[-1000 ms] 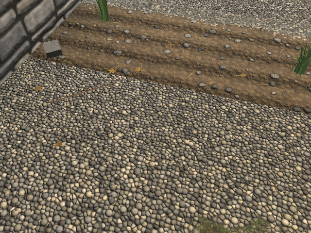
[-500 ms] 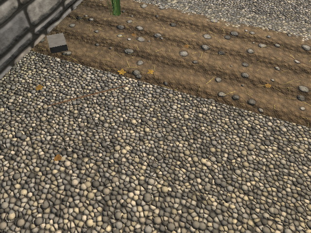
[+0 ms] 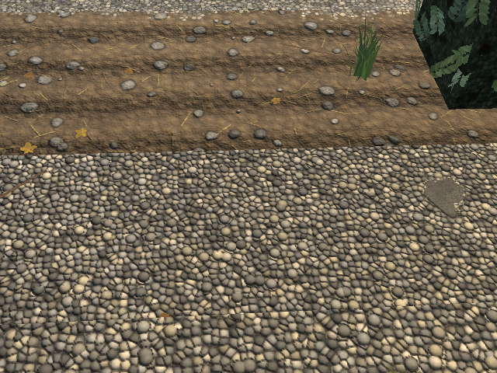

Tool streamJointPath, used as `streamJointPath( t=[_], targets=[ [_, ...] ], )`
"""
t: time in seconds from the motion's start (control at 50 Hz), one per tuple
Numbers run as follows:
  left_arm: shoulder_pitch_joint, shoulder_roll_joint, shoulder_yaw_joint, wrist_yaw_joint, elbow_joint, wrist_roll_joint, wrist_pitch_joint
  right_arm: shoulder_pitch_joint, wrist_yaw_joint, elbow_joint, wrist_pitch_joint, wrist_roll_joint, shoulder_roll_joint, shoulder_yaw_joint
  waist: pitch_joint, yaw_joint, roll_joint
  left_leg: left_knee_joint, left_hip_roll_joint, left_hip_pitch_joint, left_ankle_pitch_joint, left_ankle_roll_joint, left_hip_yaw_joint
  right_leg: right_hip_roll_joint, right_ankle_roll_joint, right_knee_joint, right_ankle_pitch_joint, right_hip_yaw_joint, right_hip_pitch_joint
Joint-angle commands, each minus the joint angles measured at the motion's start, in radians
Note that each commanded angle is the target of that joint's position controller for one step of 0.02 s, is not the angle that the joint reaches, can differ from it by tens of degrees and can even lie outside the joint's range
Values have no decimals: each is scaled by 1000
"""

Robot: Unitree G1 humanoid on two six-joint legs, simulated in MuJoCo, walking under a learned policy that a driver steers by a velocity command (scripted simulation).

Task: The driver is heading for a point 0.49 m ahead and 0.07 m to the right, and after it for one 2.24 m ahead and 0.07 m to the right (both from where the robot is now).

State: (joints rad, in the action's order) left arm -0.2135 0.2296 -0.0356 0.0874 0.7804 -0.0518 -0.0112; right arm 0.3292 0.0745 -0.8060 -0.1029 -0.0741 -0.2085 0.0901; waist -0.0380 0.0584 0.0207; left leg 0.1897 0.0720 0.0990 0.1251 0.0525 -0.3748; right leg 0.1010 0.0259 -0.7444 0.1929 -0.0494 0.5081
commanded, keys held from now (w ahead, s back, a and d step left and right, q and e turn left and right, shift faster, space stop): e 0.06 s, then w+e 0.30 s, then w+q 0.64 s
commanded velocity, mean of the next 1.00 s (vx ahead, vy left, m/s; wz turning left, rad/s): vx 0.36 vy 0.00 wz -0.09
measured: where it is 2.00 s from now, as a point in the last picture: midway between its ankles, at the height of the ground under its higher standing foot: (275, 192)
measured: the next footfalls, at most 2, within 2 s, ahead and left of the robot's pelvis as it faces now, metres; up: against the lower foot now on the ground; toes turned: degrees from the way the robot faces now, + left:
right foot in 0.20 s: +0.07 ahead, -0.19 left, +0.00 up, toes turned -11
left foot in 0.68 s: +0.48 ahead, -0.11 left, +0.00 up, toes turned -10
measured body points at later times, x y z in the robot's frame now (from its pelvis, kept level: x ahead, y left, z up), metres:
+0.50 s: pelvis +0.17 -0.13 -0.02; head +0.18 -0.14 +0.43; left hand +0.18 +0.10 -0.16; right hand +0.30 -0.39 -0.12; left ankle +0.35 -0.03 -0.70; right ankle +0.03 -0.18 -0.75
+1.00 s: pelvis +0.50 -0.19 -0.04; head +0.51 -0.20 +0.41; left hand +0.69 +0.01 -0.14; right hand +0.46 -0.42 -0.19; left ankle +0.44 -0.10 -0.75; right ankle +0.63 -0.38 -0.72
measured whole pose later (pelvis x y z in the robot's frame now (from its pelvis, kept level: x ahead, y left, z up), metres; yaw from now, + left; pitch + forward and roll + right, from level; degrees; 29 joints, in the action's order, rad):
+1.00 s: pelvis +0.50 -0.19 -0.04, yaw +0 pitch +2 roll +2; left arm -0.14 0.21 0.05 0.04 0.74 -0.11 0.06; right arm 0.45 -0.04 -0.98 -0.16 -0.07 -0.19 0.01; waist 0.03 0.10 0.02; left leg 0.65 -0.18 0.24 0.42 0.11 0.12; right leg 0.11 0.02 -0.88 -0.04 0.13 0.68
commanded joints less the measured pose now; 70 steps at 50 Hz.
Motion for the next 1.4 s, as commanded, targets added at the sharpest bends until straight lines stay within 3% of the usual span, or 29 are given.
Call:
streamJointPath(
  t=[0.02, 0.18, 0.22, 0.24, 0.26, 0.32, 0.44, 0.6, 0.68, 0.7, 0.72, 0.74, 0.76, 0.8, 0.84, 0.9, 0.94, 1.02, 1.04, 1.08, 1.16, 1.18, 1.2, 1.22, 1.24, 1.26, 1.3, 1.34, 1.4],
  targets=[
    [24, 54, -18, 14, -73, 15, 3, 43, 10, 48, -10, -4, -187, 65, 32, -6, -112, -69, 329, -214, -286, 222, 141, 14, -13, 91, 46, -1, 38],
    [-16, 122, -89, -11, -27, 9, 78, -3, -9, 13, 45, 7, -166, 38, 13, -57, -100, 0, 348, -108, 403, 104, 113, -98, -156, 385, -35, -48, -278],
    [-247, 189, -132, -46, 45, -16, 113, -53, -13, 33, 38, -49, -51, -8, 148, -150, 80, 488, 166, 215, 384, 4, -15, -22, -247, 301, -134, 132, -694],
    [-364, 252, -128, -71, 34, -11, 136, -175, -46, 131, 2, -40, 28, -47, 232, -215, 209, 725, 8, 591, 501, -14, 155, 179, -391, 415, 18, 649, -922],
    [-384, 208, -122, -74, 63, -45, 160, -237, -77, 111, -22, -16, 6, -50, 63, -242, 78, 786, 10, 819, 457, -1, 387, 205, -376, 482, 66, 680, -909],
    [-225, 114, -73, -16, 65, 22, 154, -214, -85, 78, -27, -10, -151, 4, -12, -110, 109, 1005, 32, 746, 339, -4, 405, 151, -343, 456, -155, 432, -623],
    [-205, 104, -35, 2, 83, -19, 130, -300, -136, 53, 16, 10, -31, -49, -53, -78, 22, 653, 17, 584, -128, 16, 369, 83, -293, 555, -274, 255, -346],
    [-372, 99, -7, -5, 209, -57, 103, -492, -144, 85, 36, 17, -84, -48, -49, -109, 51, 457, -98, 474, -172, 57, 303, 119, -215, 541, -619, 116, -513],
    [-303, 212, -36, 11, 179, -68, 111, -102, -109, -32, 8, 64, -201, -4, 63, 68, 58, 520, -215, -146, -83, 103, 283, 59, -51, 69, -1122, 8, -247],
    [-400, 126, -3, 9, 179, -95, 114, 162, -107, -114, 3, 56, -214, 0, 282, 96, -71, 566, -71, -627, -183, 282, 554, -16, 44, -319, -714, 53, 55],
    [-403, 17, 42, 37, 163, -77, 119, 421, -114, -186, -12, 25, -201, -11, 459, 168, -185, 366, 213, -898, 8, 498, 1077, -233, 112, -789, 457, 86, 377],
    [-132, 83, 14, 35, 82, -21, 128, 470, -113, -221, -35, -6, -192, -3, 196, 227, -38, 211, 193, -663, 209, 351, 1126, -163, 35, -827, 384, 228, 526],
    [-30, 114, 6, -2, 49, -7, 132, 257, -125, -187, -53, 4, -188, -9, -24, 143, 6, 182, 185, -333, 221, 315, 1047, -99, 18, -791, 306, 239, 525],
    [-104, 38, 42, -56, 59, -70, 115, -45, -123, -126, -50, 21, -43, -68, -5, -36, 20, 74, 115, 142, 215, 333, 921, -7, -54, -549, 166, 250, 197],
    [-145, 28, 51, -68, 48, -82, 72, -194, -134, -70, -48, 27, -38, -84, -7, -121, -29, -16, 70, 417, 273, 328, 852, 4, -49, -425, 292, 194, 24],
    [-56, 26, 64, -70, -17, -38, 64, -154, -135, -66, -69, 25, -161, -48, 9, -96, -6, 42, -87, 607, 174, 230, 606, -36, -8, -179, 40, 55, -186],
    [-109, 1, 82, -46, -24, -55, 71, -75, -128, -66, -67, -12, -162, -46, 32, -102, -21, 206, -127, 710, 47, 211, 559, -47, -15, -301, -211, 12, -307],
    [250, 60, 76, -49, -139, -55, 86, 422, -74, -215, -75, 13, -57, -56, -23, 165, -63, 564, -20, -179, 206, 239, 864, -10, 29, 51, -302, 183, 542],
    [292, 29, 96, -46, -123, -50, 91, 382, -76, -191, -61, 32, -19, -61, -34, 191, -11, 602, -80, -59, 346, 197, 808, -2, 8, 354, -487, 176, 411],
    [260, -8, 105, -31, -151, -24, 79, 259, -131, -145, -25, -16, -142, -60, -33, 90, -103, 524, -109, 516, 425, 202, 797, -53, -1, 221, -645, 48, -208],
    [-282, 208, 4, -49, 38, -13, 84, 135, -160, -77, -14, 20, -177, -66, -34, -222, 22, 1006, -198, 597, 305, 53, 776, 5, -60, 358, -601, 12, -766],
    [-415, 185, -33, -95, 53, 104, 93, 129, -95, -87, 9, 160, -12, -75, 210, -248, -19, 1379, -217, 643, 546, 13, 672, 127, -60, 201, -735, 201, -910],
    [-432, 218, -21, -97, 64, 69, 101, 382, -75, -112, 13, 187, 30, -88, 367, -154, 205, 1823, -211, 851, 774, -25, 657, 309, -130, -36, -1106, 319, -1134],
    [-420, 244, -42, -82, 72, 79, 85, 434, -56, -77, 8, 187, 0, -88, 428, -121, 324, 1998, -144, 968, 656, -55, 594, 399, -186, 77, -958, 508, -1109],
    [-400, 275, -59, -75, 115, 92, 77, 290, -33, 6, 18, 195, -18, -87, 367, -124, 312, 2062, -119, 1111, 524, -86, 484, 491, -315, 322, -260, 714, -1002],
    [-279, 119, -19, -91, 100, 82, 73, 49, -6, 68, 45, 173, -66, -64, 147, -130, 23, 2033, -75, 1172, 377, -85, 396, 407, -280, 477, 9, 630, -777],
    [-133, 48, 14, -95, 116, 71, 106, -66, -15, 134, 91, 127, -27, -74, -39, -55, -18, 1913, 8, 1062, 286, -45, 465, 379, -258, 483, -28, 497, -396],
    [-45, -27, 34, -91, 137, 59, 111, -68, -42, 150, 112, 130, -10, -61, -122, 26, 38, 1552, 45, 914, 145, 0, 512, 195, -110, 493, 36, 171, -129],
    [-41, 83, 15, -131, 112, 14, 130, -123, -64, 170, 79, 92, -42, -37, -48, 6, 77, 921, -14, 535, -244, -54, 411, 58, -119, 543, -214, -70, 12]
  ],
)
